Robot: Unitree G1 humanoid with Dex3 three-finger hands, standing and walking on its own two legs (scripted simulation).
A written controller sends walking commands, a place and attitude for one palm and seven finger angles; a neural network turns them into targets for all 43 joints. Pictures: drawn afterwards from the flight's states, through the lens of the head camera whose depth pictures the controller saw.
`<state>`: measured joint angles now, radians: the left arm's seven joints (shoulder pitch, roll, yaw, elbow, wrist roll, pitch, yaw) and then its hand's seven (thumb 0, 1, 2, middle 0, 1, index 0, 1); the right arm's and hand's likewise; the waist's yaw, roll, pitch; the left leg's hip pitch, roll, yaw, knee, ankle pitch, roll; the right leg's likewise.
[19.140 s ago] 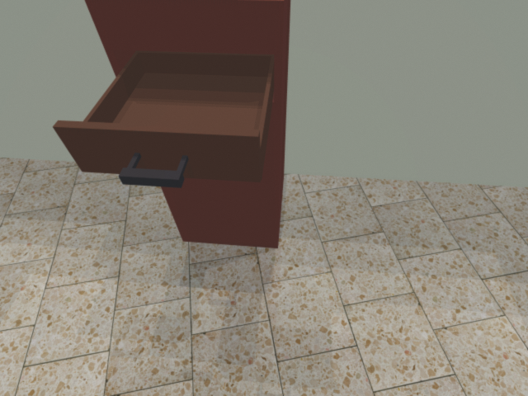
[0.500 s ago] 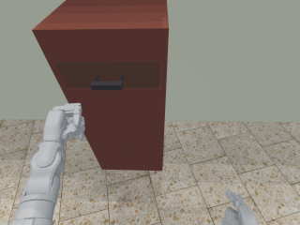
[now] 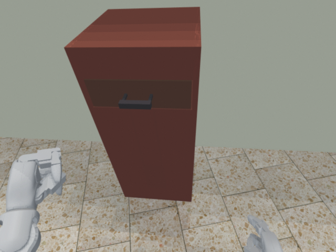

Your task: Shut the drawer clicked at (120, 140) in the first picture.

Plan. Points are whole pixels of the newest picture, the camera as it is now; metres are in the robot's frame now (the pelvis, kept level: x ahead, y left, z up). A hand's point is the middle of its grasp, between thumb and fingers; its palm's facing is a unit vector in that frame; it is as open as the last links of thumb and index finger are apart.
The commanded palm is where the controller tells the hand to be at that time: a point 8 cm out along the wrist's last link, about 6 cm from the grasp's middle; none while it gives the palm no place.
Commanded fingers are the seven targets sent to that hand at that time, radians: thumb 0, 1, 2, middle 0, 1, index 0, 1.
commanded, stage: draw the hand back to the body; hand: left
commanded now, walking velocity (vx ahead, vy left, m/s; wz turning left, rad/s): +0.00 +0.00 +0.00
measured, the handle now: (136, 100) +0.59 +0.19 +0.05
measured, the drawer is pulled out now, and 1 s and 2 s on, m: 0.00 0.00 0.00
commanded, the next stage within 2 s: step back with the hand held close in 0.28 s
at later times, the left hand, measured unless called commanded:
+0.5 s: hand (40, 187) +0.17 +0.24 +0.17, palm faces +0.42 -0.81 -0.42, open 3.2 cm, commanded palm +0.12 +0.28 +0.17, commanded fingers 0.00 0.90 0.90 -1.40 -1.60 -1.40 -1.60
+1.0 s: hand (22, 216) +0.13 +0.25 +0.16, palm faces +0.35 -0.80 -0.49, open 3.2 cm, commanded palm +0.06 +0.30 +0.17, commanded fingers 0.00 0.90 0.90 -1.40 -1.60 -1.40 -1.60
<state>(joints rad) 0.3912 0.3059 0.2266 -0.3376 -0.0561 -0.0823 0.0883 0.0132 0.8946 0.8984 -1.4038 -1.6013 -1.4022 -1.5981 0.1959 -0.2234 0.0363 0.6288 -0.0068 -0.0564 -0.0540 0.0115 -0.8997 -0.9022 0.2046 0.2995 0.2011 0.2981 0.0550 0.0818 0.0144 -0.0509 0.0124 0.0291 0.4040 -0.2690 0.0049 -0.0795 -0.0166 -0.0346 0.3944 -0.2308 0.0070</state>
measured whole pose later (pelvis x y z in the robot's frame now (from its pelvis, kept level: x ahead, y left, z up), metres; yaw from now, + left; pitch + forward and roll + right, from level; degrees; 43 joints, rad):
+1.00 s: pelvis -0.06 +0.02 -0.01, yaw +0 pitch +0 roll -1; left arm 0.61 0.39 0.37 -0.56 -0.02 -0.22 0.13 0.01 0.89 0.90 -1.40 -1.60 -1.40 -1.60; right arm 0.18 -0.21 -0.01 0.54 0.01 -0.02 -0.07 0.01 -0.90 -0.90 0.20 0.30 0.20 0.30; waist 0.01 0.02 0.03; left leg -0.32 -0.01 0.03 0.54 -0.22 0.04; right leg -0.33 -0.04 -0.03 0.49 -0.16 0.03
